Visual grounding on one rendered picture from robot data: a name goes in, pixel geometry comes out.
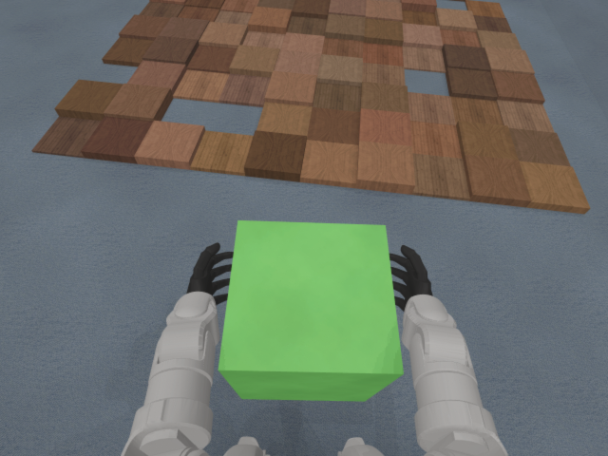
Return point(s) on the left robot hand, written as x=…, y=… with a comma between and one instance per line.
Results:
x=203, y=274

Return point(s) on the robot shin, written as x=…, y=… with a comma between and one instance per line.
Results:
x=246, y=440
x=354, y=441

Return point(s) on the robot left shin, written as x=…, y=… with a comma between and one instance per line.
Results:
x=246, y=440

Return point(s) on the left robot forearm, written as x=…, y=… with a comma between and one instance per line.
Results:
x=176, y=411

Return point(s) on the right robot forearm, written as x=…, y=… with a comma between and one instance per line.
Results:
x=450, y=410

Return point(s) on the robot right shin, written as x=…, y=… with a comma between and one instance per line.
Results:
x=354, y=441

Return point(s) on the right robot hand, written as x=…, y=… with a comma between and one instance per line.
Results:
x=416, y=276

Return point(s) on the carton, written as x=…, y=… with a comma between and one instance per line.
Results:
x=310, y=312

